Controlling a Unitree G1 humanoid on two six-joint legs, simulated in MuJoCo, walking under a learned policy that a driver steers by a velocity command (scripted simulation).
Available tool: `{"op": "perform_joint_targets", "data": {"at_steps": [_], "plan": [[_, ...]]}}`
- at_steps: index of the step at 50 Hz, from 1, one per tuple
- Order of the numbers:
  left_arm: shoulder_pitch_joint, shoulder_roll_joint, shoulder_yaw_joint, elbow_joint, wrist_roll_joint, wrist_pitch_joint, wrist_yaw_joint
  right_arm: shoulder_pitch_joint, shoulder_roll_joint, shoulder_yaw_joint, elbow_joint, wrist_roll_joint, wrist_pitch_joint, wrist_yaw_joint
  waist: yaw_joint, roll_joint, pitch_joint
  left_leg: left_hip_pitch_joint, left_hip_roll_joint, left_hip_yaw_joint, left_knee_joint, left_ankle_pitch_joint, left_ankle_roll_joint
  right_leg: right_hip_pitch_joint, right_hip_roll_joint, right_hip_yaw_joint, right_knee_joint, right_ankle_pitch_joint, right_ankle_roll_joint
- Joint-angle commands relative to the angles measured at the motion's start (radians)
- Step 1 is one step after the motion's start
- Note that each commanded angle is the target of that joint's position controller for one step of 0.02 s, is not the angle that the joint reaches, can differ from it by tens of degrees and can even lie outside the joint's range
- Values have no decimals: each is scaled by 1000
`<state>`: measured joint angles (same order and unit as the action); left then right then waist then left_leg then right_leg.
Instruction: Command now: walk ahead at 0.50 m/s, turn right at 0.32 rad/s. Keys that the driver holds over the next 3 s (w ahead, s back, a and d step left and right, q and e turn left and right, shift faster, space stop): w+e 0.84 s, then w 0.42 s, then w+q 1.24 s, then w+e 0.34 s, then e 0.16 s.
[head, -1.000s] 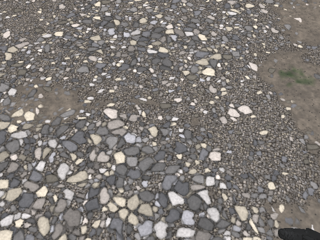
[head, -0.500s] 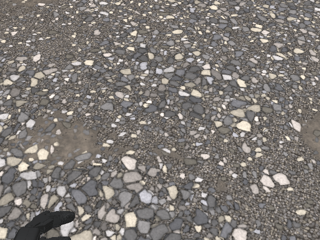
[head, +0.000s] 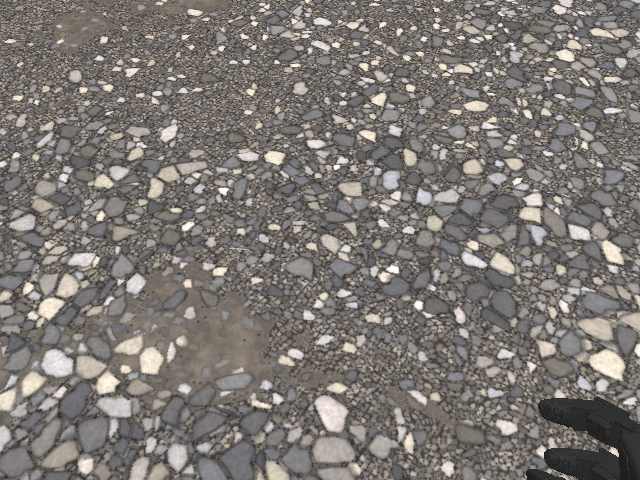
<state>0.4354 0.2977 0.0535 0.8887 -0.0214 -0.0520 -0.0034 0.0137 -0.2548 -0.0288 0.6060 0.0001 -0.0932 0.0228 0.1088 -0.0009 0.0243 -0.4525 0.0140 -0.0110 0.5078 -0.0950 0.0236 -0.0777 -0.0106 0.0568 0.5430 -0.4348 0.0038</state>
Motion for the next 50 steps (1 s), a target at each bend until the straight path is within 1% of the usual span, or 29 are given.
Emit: {"op": "perform_joint_targets", "data": {"at_steps": [1, 2, 4, 5, 6, 7, 9, 14, 18, 20, 22, 23, 24, 25, 26, 27, 28, 29, 30, 31, 34, 37, 39, 42, 45, 47, 48, 49, 50], "plan": [[10, 68, -3, -108, -11, -39, 4, 432, -235, -91, 39, -15, 13, -17, -230, 249, -379, 827, 412, -668, -165, -246, 243, -655, 14, 54, 655, -143, -12], [-56, 136, 20, -123, -27, -38, 4, 376, -186, -73, 43, -5, 12, -16, -222, 180, -228, 712, 378, -539, -192, -279, 207, -716, -31, 67, 713, -75, -17], [-127, 119, 24, -137, -12, -24, 6, 258, -118, -51, 48, -4, 7, -10, -169, 126, -85, 493, 296, -333, -257, -169, 173, -680, -90, 38, 662, 59, -11], [-119, 102, 28, -135, -6, -11, 6, 221, -96, -46, 52, -10, 0, -8, -138, 134, -48, 410, 266, -256, -297, -114, 160, -631, -113, 45, 631, 104, -8], [-107, 79, 24, -136, -9, 1, 3, 196, -100, -50, 60, -12, -7, -8, -115, 149, -32, 350, 263, -212, -327, -70, 165, -588, -122, 41, 616, 130, 0], [-112, 59, 21, -139, -9, 11, 2, 183, -100, -54, 68, -10, -15, -9, -106, 130, -17, 321, 261, -165, -349, -10, 170, -580, -127, 39, 601, 149, 7], [-146, 48, 21, -158, -5, 22, 1, 181, -117, -63, 88, -13, -24, -14, -97, 90, 1, 313, 260, -86, -372, 74, 173, -605, -128, 44, 548, 213, 17], [-282, 23, 7, -208, 0, 17, -29, 211, -170, -80, 128, -8, -17, -29, -135, 51, 30, 340, 240, 88, -387, 142, 149, -575, -113, -5, 263, 453, 4], [-397, 35, 6, -264, 1, 20, -49, 263, -206, -93, 165, 13, 2, -33, -168, 40, 67, 442, 273, 145, -365, 146, 123, -581, -99, -48, 135, 435, -34], [-419, 52, 12, -287, 3, 23, -56, 275, -225, -101, 178, 23, 16, -33, -162, 46, 66, 505, 287, 170, -305, 262, 106, -568, -75, -83, 104, 352, -64], [-357, 87, 33, -290, 6, 29, -57, 267, -257, -109, 179, 32, 31, -37, -112, 78, 0, 534, 279, 205, -143, 600, 83, -434, -5, -147, 99, 247, -105], [-230, 122, 56, -261, 3, 32, -53, 252, -259, -108, 176, 36, 41, -39, -35, 70, -69, 499, 252, 235, 37, 705, 60, -262, 45, -176, 54, 262, -136], [-55, 192, 94, -211, -1, 39, -37, 269, -230, -95, 170, 27, 41, -44, 42, 31, -162, 346, 207, 253, 288, 611, 21, 22, 68, -136, 24, 299, -175], [-11, 319, 120, -202, -12, 43, -18, 351, -106, -54, 122, -24, 27, -37, -26, -241, -233, -86, 74, 240, 676, -171, -51, 371, -196, 330, -10, 274, -322], [-11, 305, 104, -247, -7, 24, -26, 324, -100, -36, 98, -9, -12, -26, -22, -222, -412, -281, -55, -12, 866, -532, -62, 504, -333, 792, -208, 57, -451], [-27, 224, 80, -239, 2, 7, -34, 191, -188, -59, 74, 37, -34, -17, 24, -101, -306, -379, 2, -78, 884, -445, -37, 442, -311, 684, -264, 71, -379], [-69, 197, 72, -235, 2, -4, -34, 155, -179, -54, 60, 42, -47, -18, -5, -79, -194, -387, 42, -68, 814, -353, -18, 310, -273, 553, -260, 138, -343], [-138, 163, 61, -244, 1, -6, -30, 161, -173, -55, 76, 17, -50, -27, -52, -20, -128, -327, 81, -69, 731, -287, -20, 167, -230, 444, -255, 242, -309], [-189, 133, 51, -259, 10, -6, -25, 177, -182, -62, 84, -1, -43, -31, -91, -34, -97, -247, 105, -74, 661, -242, -26, 53, -196, 368, -270, 341, -294], [-214, 123, 46, -274, 19, -6, -21, 190, -181, -65, 87, -6, -30, -29, -115, -53, -88, -190, 112, -76, 632, -214, -34, -15, -175, 338, -293, 388, -291], [-199, 142, 53, -267, 13, -13, -5, 179, -140, -57, 81, -16, -5, -29, -126, -42, -68, -156, 93, -49, 509, -141, -76, -115, -144, 256, -322, 507, -300], [-156, 157, 58, -248, 6, -9, 12, 63, -107, -42, 51, -15, -2, -27, -87, -56, -31, -152, 61, -47, 283, 47, -99, -152, -100, 203, -323, 458, -261], [-130, 160, 59, -237, 2, -3, 18, -9, -95, -34, 35, -8, -8, -18, -58, -75, -16, -103, 28, -44, 143, 149, -101, -172, -82, 197, -315, 383, -235], [-82, 166, 63, -214, -5, 3, 21, -76, -112, -37, 13, 7, -20, -3, -34, -82, -5, -57, 2, -59, 44, 188, -90, -148, -106, 252, -281, 321, -222], [-64, 144, 57, -195, 0, 8, 26, -51, -142, -46, 20, 7, -32, 11, -46, -105, -10, -32, 11, -71, -7, 131, -54, -51, -152, 308, -207, 325, -204], [-73, 136, 56, -189, 4, 14, 24, 25, -155, -56, 40, 3, -39, 9, -89, -129, -21, 63, 0, -37, -43, 62, -14, -27, -151, 317, -138, 419, -183], [-74, 109, 46, -191, 8, 14, 21, 114, -180, -70, 64, -6, -43, 3, -131, -116, -77, 203, 1, -28, -65, 52, 18, -36, -100, 286, -27, 516, -158], [-67, 65, 26, -206, 21, 14, 18, 254, -224, -82, 78, -19, -46, -2, -190, -32, -213, 442, 139, -169, -40, 33, 81, -136, -42, 223, 229, 419, -123], [76, 5, 9, -215, -6, 3, 18, 364, -314, -109, 123, -24, -33, 2, -147, 289, -331, 767, 338, -619, -129, -194, 252, -492, 114, 98, 573, 14, -41]]}}
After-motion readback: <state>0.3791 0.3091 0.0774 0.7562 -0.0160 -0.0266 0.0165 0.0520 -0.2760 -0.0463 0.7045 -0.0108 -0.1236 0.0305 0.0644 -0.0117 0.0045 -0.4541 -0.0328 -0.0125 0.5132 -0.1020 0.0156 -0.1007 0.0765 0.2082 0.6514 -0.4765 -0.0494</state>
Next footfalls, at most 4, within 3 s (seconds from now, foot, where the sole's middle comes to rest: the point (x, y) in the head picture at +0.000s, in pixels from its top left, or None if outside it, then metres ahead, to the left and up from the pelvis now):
0.48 right None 0.38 -0.18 -0.76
0.96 left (416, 370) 0.71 -0.11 -0.76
1.48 right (575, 352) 0.80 -0.47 -0.76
1.98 left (500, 227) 1.16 -0.33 -0.76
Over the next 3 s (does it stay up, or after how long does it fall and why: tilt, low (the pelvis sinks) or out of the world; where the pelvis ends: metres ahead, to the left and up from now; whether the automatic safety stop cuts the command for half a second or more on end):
stays up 1.51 -0.41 0.00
